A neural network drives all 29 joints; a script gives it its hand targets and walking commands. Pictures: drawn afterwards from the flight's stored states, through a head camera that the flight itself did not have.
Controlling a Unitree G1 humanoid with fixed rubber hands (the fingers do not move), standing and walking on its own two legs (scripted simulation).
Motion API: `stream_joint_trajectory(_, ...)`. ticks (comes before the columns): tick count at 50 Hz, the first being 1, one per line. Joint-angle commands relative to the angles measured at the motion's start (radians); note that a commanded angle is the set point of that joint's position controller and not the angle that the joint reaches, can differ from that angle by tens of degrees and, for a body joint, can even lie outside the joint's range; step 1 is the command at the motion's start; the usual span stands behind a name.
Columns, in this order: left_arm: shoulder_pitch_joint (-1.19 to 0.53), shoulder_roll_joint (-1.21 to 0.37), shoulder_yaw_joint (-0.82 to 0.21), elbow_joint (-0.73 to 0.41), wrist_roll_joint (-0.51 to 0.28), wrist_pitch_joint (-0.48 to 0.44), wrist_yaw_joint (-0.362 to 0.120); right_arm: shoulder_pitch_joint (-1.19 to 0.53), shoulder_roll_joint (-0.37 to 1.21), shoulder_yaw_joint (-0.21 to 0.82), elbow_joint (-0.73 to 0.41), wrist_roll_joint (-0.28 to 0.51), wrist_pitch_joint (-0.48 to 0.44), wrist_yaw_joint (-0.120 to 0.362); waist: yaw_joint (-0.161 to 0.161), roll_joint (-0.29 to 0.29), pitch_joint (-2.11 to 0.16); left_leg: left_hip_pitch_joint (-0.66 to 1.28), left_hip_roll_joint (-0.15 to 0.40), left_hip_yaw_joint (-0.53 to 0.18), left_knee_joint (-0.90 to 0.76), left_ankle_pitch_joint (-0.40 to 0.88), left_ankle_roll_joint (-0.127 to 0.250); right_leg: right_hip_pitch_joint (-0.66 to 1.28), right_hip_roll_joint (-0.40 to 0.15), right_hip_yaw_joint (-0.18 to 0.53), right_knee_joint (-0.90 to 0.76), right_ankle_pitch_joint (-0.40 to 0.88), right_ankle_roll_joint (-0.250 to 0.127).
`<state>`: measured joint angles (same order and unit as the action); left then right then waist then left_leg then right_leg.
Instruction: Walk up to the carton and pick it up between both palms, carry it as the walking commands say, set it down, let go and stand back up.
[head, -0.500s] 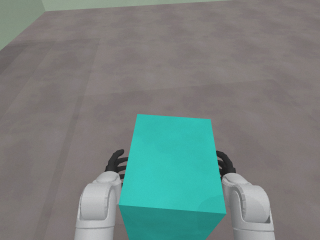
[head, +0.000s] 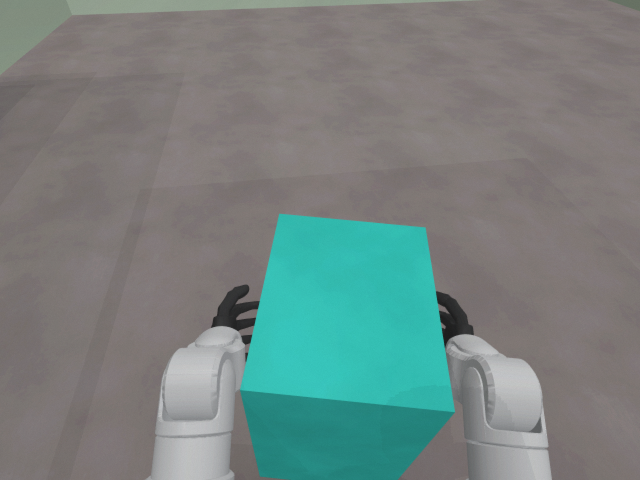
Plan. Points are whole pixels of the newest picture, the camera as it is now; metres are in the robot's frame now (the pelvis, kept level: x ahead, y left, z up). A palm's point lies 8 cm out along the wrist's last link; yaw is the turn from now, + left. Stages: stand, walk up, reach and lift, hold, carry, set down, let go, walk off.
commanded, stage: carry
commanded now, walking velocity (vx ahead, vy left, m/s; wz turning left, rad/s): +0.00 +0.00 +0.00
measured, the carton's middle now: (337, 360) +0.29 +0.00 +0.02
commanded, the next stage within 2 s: none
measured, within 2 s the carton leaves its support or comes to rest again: neither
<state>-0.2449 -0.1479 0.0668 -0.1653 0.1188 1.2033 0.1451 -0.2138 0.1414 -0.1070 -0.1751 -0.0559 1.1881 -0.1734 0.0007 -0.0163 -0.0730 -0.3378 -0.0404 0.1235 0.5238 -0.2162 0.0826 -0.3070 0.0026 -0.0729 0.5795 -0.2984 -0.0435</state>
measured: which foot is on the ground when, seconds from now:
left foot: down 0.00-0.98, up 1.00-1.00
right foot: down 0.00-0.66, up 0.68-0.92, down 0.94-1.00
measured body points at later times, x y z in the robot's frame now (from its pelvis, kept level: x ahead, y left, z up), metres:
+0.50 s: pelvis +0.01 -0.01 -0.01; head -0.01 +0.00 +0.44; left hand +0.29 +0.13 +0.07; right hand +0.29 -0.14 +0.07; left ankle +0.04 +0.07 -0.73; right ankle +0.01 -0.09 -0.73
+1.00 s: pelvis +0.16 +0.00 +0.00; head +0.19 -0.01 +0.45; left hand +0.47 +0.12 +0.05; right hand +0.45 -0.15 +0.04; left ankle +0.05 +0.07 -0.72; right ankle +0.18 -0.10 -0.73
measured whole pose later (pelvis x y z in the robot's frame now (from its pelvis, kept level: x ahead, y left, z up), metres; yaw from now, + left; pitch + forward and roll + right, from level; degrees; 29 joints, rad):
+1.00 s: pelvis +0.16 +0.00 +0.00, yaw +0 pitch +4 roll -2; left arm -0.22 -0.14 0.04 -0.13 0.10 1.01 0.13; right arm -0.14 0.13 -0.09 -0.22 -0.05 1.02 -0.18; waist -0.02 0.05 -0.02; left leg -0.20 0.02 0.10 0.64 -0.45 0.04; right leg -0.36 0.00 -0.17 0.53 -0.23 -0.05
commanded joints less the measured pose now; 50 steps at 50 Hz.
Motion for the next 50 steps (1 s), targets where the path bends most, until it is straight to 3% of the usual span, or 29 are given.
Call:
stream_joint_trajectory(1,-0.571,-0.966,-0.664,-0.18,-0.415,-0.051,-0.25,-0.674,0.974,0.714,-0.202,0.415,-0.027,0.277,0.012,0.022,-0.315,0.17,0.164,-0.183,-0.103,0.101,-0.004,0.033,-0.129,0.144,-0.136,0.052,-0.033)
stream_joint_trajectory(7,-0.521,-0.94,-0.624,-0.131,-0.384,-0.062,-0.248,-0.578,0.954,0.683,-0.107,0.375,-0.029,0.277,0.01,-0.021,-0.403,0.212,0.171,-0.166,-0.046,0.261,0.004,0.106,-0.144,0.141,-0.106,0.253,-0.032)
stream_joint_trajectory(11,-0.559,-0.943,-0.668,-0.214,-0.419,-0.063,-0.246,-0.591,0.961,0.709,-0.168,0.397,-0.031,0.277,0.012,0.031,-0.347,0.191,0.159,-0.157,-0.074,0.216,-0.007,0.075,-0.138,0.128,-0.107,0.178,-0.035)
stream_joint_trajectory(12,-0.568,-0.972,-0.699,-0.265,-0.459,-0.056,-0.249,-0.622,0.97,0.725,-0.249,0.418,-0.034,0.273,0.012,0.012,-0.385,0.191,0.17,-0.173,-0.07,0.24,-0.001,0.088,-0.134,0.126,-0.105,0.177,-0.024)
stream_joint_trajectory(14,-0.555,-0.964,-0.65,-0.163,-0.41,-0.056,-0.247,-0.584,0.953,0.673,-0.15,0.367,-0.035,0.268,0.008,0.003,-0.392,0.217,0.173,-0.157,-0.056,0.286,0.001,0.085,-0.129,0.119,-0.101,0.217,-0.028)
stream_joint_trajectory(15,-0.516,-0.944,-0.631,-0.125,-0.388,-0.056,-0.247,-0.553,0.953,0.68,-0.115,0.354,-0.031,0.266,0.01,-0.061,-0.389,0.21,0.178,-0.171,-0.041,0.322,0.003,0.102,-0.13,0.117,-0.102,0.258,-0.025)
stream_joint_trajectory(16,-0.511,-0.959,-0.668,-0.175,-0.416,-0.06,-0.249,-0.543,0.943,0.7,-0.175,0.37,-0.035,0.269,0.01,-0.006,-0.386,0.203,0.167,-0.148,-0.042,0.292,-0.002,0.093,-0.141,0.13,-0.099,0.27,-0.032)
stream_joint_trajectory(18,-0.456,-0.945,-0.602,-0.053,-0.361,-0.078,-0.262,-0.59,0.926,0.685,-0.133,0.338,-0.057,0.272,0.009,-0.049,-0.398,0.227,0.17,-0.161,-0.038,0.254,0.006,0.089,-0.142,0.138,-0.114,0.264,-0.028)
stream_joint_trajectory(19,-0.52,-0.954,-0.644,-0.135,-0.401,-0.077,-0.261,-0.609,0.934,0.708,-0.182,0.362,-0.051,0.27,0.011,-0.007,-0.341,0.201,0.162,-0.142,-0.044,0.249,0.0,0.047,-0.146,0.145,-0.123,0.274,-0.031)
stream_joint_trajectory(21,-0.544,-0.969,-0.67,-0.164,-0.428,-0.066,-0.264,-0.579,0.969,0.716,-0.163,0.373,-0.047,0.274,0.017,-0.009,-0.308,0.149,0.122,-0.137,-0.036,-0.051,0.012,0.041,-0.123,0.126,-0.113,-0.088,-0.055)
stream_joint_trajectory(24,-0.546,-0.968,-0.677,-0.178,-0.418,-0.041,-0.267,-0.615,0.987,0.745,-0.143,0.392,-0.016,0.276,0.026,-0.065,-0.239,-0.004,0.093,-0.118,0.04,-0.278,0.001,0.061,-0.202,0.276,-0.256,-0.471,-0.103)
stream_joint_trajectory(26,-0.545,-0.952,-0.679,-0.19,-0.404,-0.039,-0.259,-0.61,0.983,0.75,-0.149,0.408,-0.011,0.284,0.031,-0.112,-0.223,-0.073,0.066,-0.085,0.131,-0.237,-0.017,0.104,-0.278,0.389,-0.33,-0.519,-0.144)
stream_joint_trajectory(28,-0.59,-0.962,-0.663,-0.162,-0.411,-0.036,-0.264,-0.693,0.992,0.769,-0.155,0.429,-0.009,0.286,0.028,-0.132,-0.158,-0.046,0.067,-0.064,0.137,-0.182,-0.039,0.051,-0.294,0.363,-0.344,-0.425,-0.126)
stream_joint_trajectory(30,-0.644,-0.976,-0.676,-0.184,-0.418,-0.024,-0.259,-0.723,0.978,0.753,-0.193,0.435,-0.003,0.292,0.016,-0.084,-0.16,-0.03,0.086,-0.068,0.078,-0.169,-0.048,0.065,-0.316,0.349,-0.302,-0.289,-0.126)
stream_joint_trajectory(32,-0.612,-0.967,-0.67,-0.13,-0.4,-0.013,-0.25,-0.67,0.964,0.713,-0.116,0.423,0.002,0.297,0.006,0.057,-0.133,0.162,0.118,-0.13,-0.075,-0.191,-0.025,-0.086,-0.21,0.176,-0.185,-0.288,-0.062)
stream_joint_trajectory(33,-0.686,-0.995,-0.698,-0.163,-0.428,-0.008,-0.255,-0.65,0.971,0.695,-0.091,0.41,-0.001,0.293,-0.005,0.231,-0.14,0.273,0.222,-0.317,-0.206,-0.284,0.026,-0.209,-0.124,0.033,0.009,-0.263,-0.013)
stream_joint_trajectory(35,-0.562,-0.914,-0.512,0.193,-0.264,-0.057,-0.27,-0.515,0.893,0.488,0.233,0.219,-0.064,0.295,-0.013,0.365,-0.099,0.42,0.374,-0.599,-0.32,-0.217,0.149,-0.437,-0.048,-0.04,0.244,-0.229,0.029)
stream_joint_trajectory(37,-0.599,-0.948,-0.562,0.102,-0.329,-0.117,-0.291,-0.586,0.937,0.557,0.102,0.247,-0.122,0.287,-0.025,0.139,-0.136,0.454,0.397,-0.576,-0.297,0.136,0.142,-0.442,-0.063,0.006,0.322,-0.203,0.038)
stream_joint_trajectory(38,-0.539,-0.93,-0.489,0.201,-0.277,-0.179,-0.295,-0.531,0.929,0.5,0.203,0.184,-0.175,0.285,-0.023,0.078,-0.207,0.496,0.379,-0.5,-0.28,0.241,0.108,-0.387,-0.065,0.01,0.305,-0.17,0.037)
stream_joint_trajectory(39,-0.592,-1.005,-0.608,0.02,-0.371,-0.195,-0.294,-0.595,0.975,0.609,-0.022,0.27,-0.196,0.278,-0.028,0.069,-0.241,0.53,0.372,-0.448,-0.272,0.291,0.1,-0.399,-0.057,-0.006,0.28,-0.122,0.036)
stream_joint_trajectory(40,-0.589,-0.946,-0.473,0.205,-0.267,-0.269,-0.292,-0.606,0.926,0.478,0.172,0.164,-0.266,0.273,-0.024,0.058,-0.243,0.508,0.347,-0.388,-0.267,0.309,0.101,-0.346,-0.057,-0.023,0.221,-0.122,0.042)
stream_joint_trajectory(41,-0.637,-1.0,-0.612,-0.044,-0.377,-0.267,-0.283,-0.665,0.991,0.635,-0.084,0.294,-0.264,0.269,-0.025,0.066,-0.252,0.539,0.338,-0.369,-0.268,0.346,0.073,-0.318,-0.037,-0.029,0.201,-0.114,0.038)
stream_joint_trajectory(42,-0.614,-1.004,-0.623,-0.092,-0.389,-0.266,-0.273,-0.694,0.982,0.688,-0.191,0.334,-0.262,0.264,-0.02,0.039,-0.273,0.569,0.337,-0.334,-0.241,0.376,0.073,-0.3,-0.037,-0.026,0.126,-0.132,0.044)
stream_joint_trajectory(44,-0.524,-0.971,-0.589,-0.052,-0.352,-0.261,-0.258,-0.654,0.948,0.691,-0.173,0.316,-0.253,0.252,-0.014,0.04,-0.264,0.478,0.308,-0.263,-0.237,0.306,0.088,-0.191,-0.024,-0.057,-0.006,-0.089,0.038)
stream_joint_trajectory(45,-0.527,-0.964,-0.652,-0.18,-0.385,-0.256,-0.247,-0.643,0.952,0.75,-0.269,0.36,-0.239,0.25,-0.004,0.068,-0.289,0.48,0.289,-0.226,-0.203,0.326,0.077,-0.123,-0.01,-0.071,-0.077,-0.034,0.025)
stream_joint_trajectory(47,-0.476,-0.972,-0.699,-0.234,-0.402,-0.222,-0.232,-0.581,0.941,0.794,-0.31,0.393,-0.201,0.254,0.014,0.138,-0.356,0.305,0.23,-0.116,-0.061,0.284,0.021,0.166,-0.022,-0.064,-0.185,0.14,-0.005)
stream_joint_trajectory(48,-0.378,-0.891,-0.545,0.019,-0.271,-0.248,-0.232,-0.504,0.881,0.653,-0.065,0.261,-0.225,0.256,0.038,0.03,-0.458,0.136,0.172,-0.064,0.146,0.359,-0.02,0.456,-0.109,0.086,-0.227,0.085,-0.063)
stream_joint_trajectory(49,-0.386,-0.904,-0.643,-0.159,-0.344,-0.222,-0.229,-0.544,0.9,0.782,-0.284,0.361,-0.193,0.256,0.053,-0.167,-0.54,-0.109,0.102,-0.012,0.43,0.231,-0.061,0.698,-0.31,0.407,-0.23,0.166,-0.164)
stream_joint_trajectory(50,-0.399,-0.931,-0.68,-0.255,-0.382,-0.199,-0.222,-0.6,0.915,0.867,-0.41,0.443,-0.153,0.269,0.053,-0.326,-0.457,-0.427,0.009,-0.017,0.537,-0.259,-0.101,0.84,-0.42,0.578,-0.205,0.623,-0.281)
